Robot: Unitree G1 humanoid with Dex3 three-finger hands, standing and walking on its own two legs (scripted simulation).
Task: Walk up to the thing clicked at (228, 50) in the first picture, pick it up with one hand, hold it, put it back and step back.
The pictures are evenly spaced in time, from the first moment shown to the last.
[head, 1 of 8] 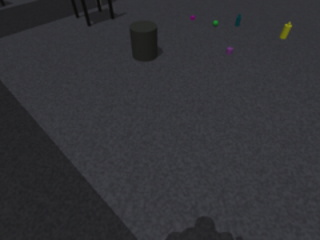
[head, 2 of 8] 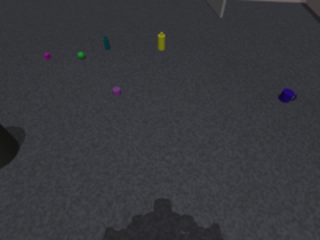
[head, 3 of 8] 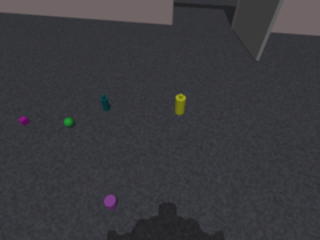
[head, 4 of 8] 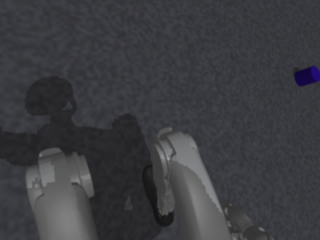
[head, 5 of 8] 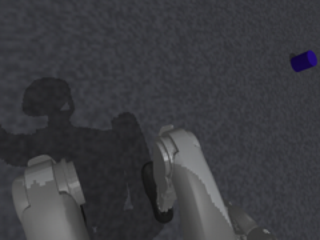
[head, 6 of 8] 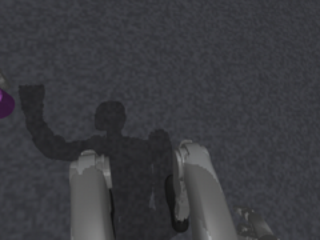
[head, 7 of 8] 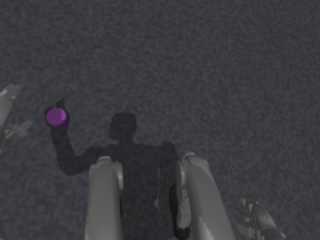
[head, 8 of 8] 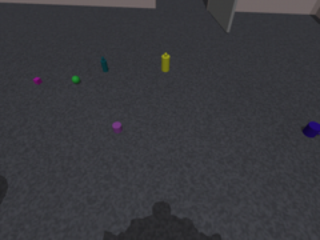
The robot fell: no
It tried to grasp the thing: yes
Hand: left
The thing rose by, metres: 0.67
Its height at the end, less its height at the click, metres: +0.00
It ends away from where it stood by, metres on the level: 0.01
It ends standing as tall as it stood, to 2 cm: yes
